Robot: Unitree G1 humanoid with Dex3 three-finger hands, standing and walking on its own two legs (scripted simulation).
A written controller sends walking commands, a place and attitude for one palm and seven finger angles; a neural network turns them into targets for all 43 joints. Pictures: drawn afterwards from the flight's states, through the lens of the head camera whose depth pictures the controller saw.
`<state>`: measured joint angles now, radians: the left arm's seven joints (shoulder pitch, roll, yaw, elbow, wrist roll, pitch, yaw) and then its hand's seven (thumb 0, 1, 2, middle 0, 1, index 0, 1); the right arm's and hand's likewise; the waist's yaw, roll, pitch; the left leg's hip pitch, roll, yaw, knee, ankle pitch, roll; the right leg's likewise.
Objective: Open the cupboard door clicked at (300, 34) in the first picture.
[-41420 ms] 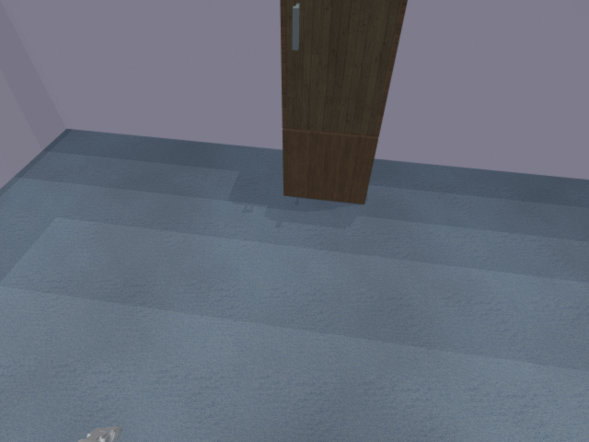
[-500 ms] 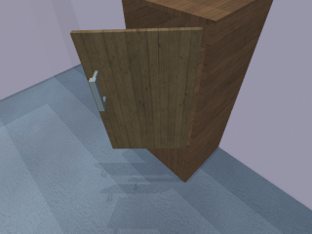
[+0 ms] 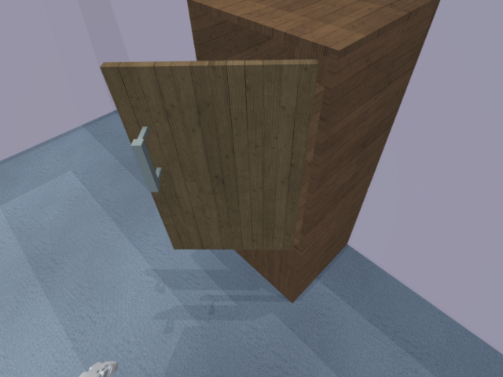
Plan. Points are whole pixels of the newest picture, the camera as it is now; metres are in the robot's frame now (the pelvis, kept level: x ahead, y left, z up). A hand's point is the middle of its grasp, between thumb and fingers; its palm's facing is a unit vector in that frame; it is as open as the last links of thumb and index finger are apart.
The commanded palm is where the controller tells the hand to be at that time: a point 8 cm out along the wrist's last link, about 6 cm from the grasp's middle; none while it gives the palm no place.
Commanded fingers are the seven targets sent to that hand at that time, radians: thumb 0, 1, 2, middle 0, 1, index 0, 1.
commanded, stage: raise the hand with hooked fingers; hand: left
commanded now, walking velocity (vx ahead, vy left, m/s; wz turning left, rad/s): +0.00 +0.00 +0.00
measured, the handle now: (149, 160) +0.51 +0.24 +0.05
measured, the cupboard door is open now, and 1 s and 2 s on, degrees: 44 44 44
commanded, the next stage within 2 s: none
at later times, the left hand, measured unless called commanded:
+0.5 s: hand (112, 345) +0.18 +0.24 -0.05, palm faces +0.03 -1.00 -0.03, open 9.0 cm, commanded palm +0.15 +0.30 -0.03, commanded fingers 0.00 0.32 0.65 -0.24 -0.68 -0.24 -0.68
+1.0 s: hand (80, 309) +0.22 +0.28 +0.01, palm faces +0.04 -1.00 -0.07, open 12.0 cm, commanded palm +0.19 +0.33 +0.02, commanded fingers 0.00 -0.27 0.40 -0.28 -1.05 -0.28 -1.05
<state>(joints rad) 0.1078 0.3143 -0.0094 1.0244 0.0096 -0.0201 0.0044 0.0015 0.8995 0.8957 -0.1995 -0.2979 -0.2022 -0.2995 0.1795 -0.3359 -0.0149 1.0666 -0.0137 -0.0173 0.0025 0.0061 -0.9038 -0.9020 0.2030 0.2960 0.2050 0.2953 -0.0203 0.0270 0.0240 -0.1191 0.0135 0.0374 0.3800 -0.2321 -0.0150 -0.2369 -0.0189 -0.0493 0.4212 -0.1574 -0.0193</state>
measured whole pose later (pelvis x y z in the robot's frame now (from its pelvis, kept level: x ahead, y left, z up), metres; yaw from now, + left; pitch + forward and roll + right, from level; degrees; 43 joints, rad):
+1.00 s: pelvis -0.01 +0.03 -0.06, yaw +2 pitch +9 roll -2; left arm 0.27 0.34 0.34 0.07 -0.36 -0.29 -0.41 0.00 -0.05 0.49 -0.26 -0.90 -0.27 -0.91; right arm 0.29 -0.27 0.02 0.57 0.05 -0.26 -0.08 0.01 -0.90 -0.90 0.20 0.30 0.21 0.30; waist 0.00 0.02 -0.11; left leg -0.65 0.01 -0.01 1.00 -0.51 0.02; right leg -0.70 -0.04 -0.08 0.92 -0.38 0.01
